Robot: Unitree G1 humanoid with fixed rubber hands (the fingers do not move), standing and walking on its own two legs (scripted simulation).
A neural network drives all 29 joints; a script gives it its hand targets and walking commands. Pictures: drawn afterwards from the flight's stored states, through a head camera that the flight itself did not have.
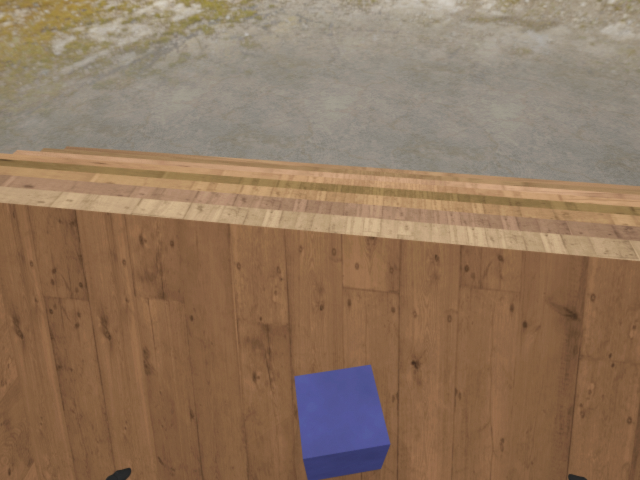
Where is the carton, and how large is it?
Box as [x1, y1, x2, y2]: [294, 365, 389, 479]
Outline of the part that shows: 370,365 294,376 302,455 308,479 320,479 377,469 381,467 389,446 389,440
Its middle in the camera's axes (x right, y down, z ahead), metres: +0.05 +0.51 +1.06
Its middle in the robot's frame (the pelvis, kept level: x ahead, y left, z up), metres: +0.40 +0.00 -0.66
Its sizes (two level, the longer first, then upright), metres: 0.210 0.200 0.250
